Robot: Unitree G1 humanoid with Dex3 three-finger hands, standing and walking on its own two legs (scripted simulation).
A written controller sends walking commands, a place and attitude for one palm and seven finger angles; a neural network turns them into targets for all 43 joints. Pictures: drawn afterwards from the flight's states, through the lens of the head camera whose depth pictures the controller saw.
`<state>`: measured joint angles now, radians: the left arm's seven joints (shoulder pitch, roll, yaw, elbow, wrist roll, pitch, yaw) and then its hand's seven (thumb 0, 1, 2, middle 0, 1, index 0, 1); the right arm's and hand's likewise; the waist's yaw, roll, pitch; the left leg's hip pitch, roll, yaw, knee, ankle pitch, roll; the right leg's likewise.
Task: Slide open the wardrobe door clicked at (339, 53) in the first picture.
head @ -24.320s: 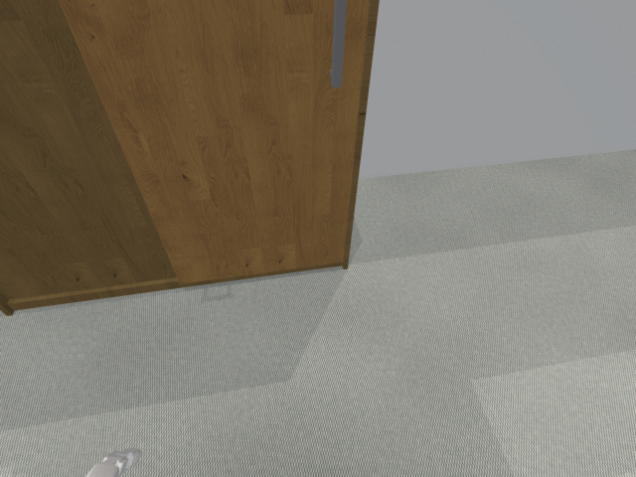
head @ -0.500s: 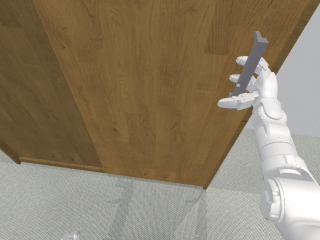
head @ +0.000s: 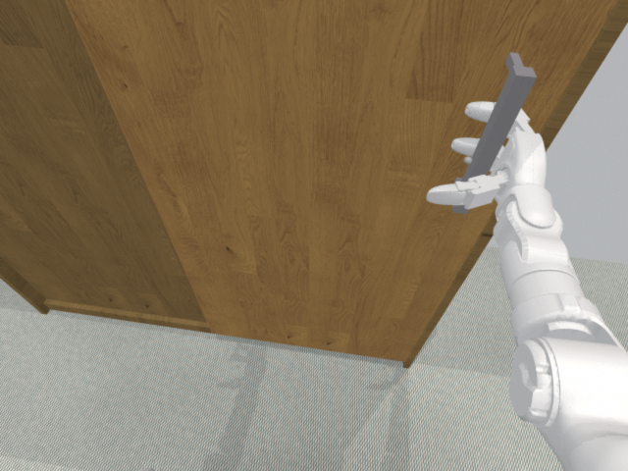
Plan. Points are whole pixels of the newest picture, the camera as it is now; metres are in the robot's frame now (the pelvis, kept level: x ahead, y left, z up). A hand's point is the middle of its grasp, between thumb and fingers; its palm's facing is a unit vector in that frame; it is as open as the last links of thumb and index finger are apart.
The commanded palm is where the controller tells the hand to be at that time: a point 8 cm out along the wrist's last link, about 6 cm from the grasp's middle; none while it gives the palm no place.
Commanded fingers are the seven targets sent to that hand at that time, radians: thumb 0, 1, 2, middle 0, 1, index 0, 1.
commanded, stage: grip the handle and tug to test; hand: right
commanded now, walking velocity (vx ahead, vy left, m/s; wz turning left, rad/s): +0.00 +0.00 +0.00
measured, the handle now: (484, 141) +0.52 -0.14 +0.16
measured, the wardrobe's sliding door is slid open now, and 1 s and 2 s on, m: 0.00 0.00 0.00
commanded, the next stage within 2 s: tug the door sideways, standing still in 1.48 s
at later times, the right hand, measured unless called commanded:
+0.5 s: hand (468, 160) +0.48 -0.12 +0.16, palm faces +0.02 +1.00 +0.00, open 9.6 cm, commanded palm +0.44 -0.17 +0.16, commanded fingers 0.00 -0.57 -0.76 0.41 1.35 0.41 1.35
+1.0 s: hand (471, 165) +0.47 -0.12 +0.16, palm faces +0.01 +1.00 +0.01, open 5.4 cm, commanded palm +0.45 -0.17 +0.16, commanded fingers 0.00 -0.90 -0.90 0.45 1.40 0.45 1.40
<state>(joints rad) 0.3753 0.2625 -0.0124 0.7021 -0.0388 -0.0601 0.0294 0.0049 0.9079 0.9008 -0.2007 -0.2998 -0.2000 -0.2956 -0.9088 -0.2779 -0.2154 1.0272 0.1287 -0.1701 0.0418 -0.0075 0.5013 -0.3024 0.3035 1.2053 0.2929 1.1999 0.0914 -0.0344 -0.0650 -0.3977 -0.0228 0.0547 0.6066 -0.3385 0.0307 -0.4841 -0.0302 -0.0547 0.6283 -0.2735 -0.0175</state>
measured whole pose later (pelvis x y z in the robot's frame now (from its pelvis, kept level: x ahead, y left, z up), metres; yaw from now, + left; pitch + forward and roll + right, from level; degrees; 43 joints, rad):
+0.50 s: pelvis +0.01 +0.00 +0.00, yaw +0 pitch +7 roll +1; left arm 0.36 0.25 -0.01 0.68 -0.04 -0.04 0.03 0.00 0.91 0.90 -0.20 -0.30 -0.20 -0.30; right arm -0.87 -0.27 -0.21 0.97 0.13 -0.14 0.03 0.00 -0.13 -0.57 0.36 1.29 0.35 1.29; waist 0.08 -0.03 -0.07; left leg -0.38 -0.02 0.05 0.60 -0.34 0.03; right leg -0.46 -0.03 -0.06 0.62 -0.28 -0.02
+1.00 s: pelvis +0.00 +0.00 +0.00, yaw +0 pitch +7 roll +1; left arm 0.34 0.26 -0.02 0.68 -0.04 -0.03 0.04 0.00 0.91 0.90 -0.20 -0.30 -0.20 -0.30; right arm -0.86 -0.28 -0.23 0.97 0.13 -0.13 0.06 0.01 -0.71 -0.82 0.42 1.40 0.43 1.40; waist 0.09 -0.03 -0.06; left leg -0.37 -0.03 0.05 0.58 -0.33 0.03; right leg -0.45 -0.03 -0.05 0.61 -0.27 -0.02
